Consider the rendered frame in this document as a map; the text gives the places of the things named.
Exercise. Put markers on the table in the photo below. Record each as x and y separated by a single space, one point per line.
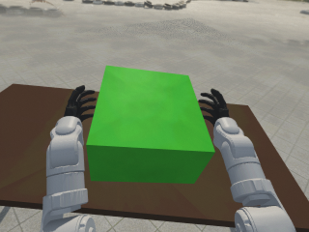
28 113

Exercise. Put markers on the left robot upper arm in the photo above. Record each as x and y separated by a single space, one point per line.
79 223

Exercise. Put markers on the right robot hand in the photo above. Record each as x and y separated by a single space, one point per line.
219 106

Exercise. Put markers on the carton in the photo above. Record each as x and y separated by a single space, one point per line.
147 127

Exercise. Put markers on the right robot upper arm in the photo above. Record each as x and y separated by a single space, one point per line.
266 218

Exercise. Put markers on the left robot hand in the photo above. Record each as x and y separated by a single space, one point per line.
74 107

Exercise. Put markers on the left robot forearm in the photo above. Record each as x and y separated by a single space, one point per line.
65 182

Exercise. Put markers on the right robot forearm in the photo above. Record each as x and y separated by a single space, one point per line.
249 184

